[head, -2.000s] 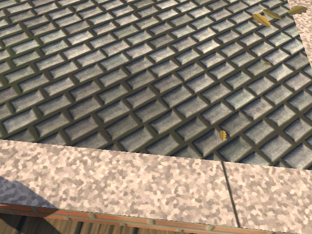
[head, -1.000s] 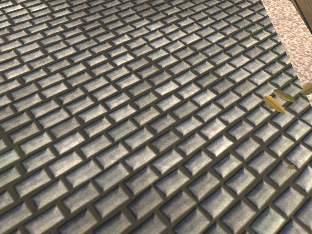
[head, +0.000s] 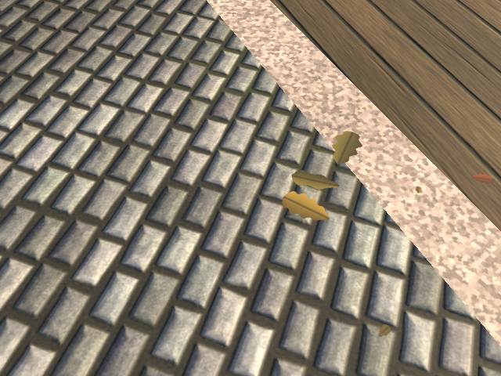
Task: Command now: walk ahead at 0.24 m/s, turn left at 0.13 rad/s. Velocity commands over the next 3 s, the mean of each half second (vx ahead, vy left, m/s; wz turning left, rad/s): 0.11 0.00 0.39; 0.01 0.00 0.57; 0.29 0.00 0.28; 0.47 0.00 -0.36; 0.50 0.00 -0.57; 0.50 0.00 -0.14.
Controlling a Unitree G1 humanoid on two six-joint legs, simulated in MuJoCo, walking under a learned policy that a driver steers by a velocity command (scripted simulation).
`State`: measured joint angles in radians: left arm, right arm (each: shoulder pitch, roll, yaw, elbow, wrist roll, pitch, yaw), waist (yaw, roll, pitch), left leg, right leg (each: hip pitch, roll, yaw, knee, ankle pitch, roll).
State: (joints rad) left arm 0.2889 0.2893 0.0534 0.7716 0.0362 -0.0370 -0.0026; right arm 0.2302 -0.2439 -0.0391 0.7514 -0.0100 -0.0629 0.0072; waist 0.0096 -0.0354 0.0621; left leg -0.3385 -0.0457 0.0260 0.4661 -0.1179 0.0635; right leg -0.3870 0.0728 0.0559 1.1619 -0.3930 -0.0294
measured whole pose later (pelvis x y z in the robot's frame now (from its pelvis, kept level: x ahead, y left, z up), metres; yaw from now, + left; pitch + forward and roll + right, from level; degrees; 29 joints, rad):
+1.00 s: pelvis +0.03 +0.01 +0.01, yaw +33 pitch +1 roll -2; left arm 0.20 0.31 0.06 0.71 0.02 0.06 0.01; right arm 0.26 -0.30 -0.06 0.68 -0.01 0.05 0.00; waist -0.01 -0.03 0.05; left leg -0.23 -0.10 -0.12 0.43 -0.20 0.08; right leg -0.49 0.00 0.03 0.98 -0.37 0.05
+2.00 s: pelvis +0.29 +0.25 +0.01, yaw +26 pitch +1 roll +1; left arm 0.16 0.28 0.06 0.81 0.03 0.00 -0.06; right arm 0.40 -0.23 -0.04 0.88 -0.02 -0.09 -0.01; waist -0.03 -0.04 0.03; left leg -0.01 -0.03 0.21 0.25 -0.26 0.05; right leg -0.68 -0.07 -0.01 0.96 -0.08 -0.05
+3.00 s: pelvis +0.84 +0.41 +0.01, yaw +6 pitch +0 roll +1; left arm 0.18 0.27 0.03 0.79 0.05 -0.05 -0.03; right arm 0.39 -0.25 -0.05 0.90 0.00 -0.06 0.02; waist -0.03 -0.04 0.04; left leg -0.15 -0.10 -0.02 0.32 -0.18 0.08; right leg -0.55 -0.05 0.03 0.94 -0.25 0.00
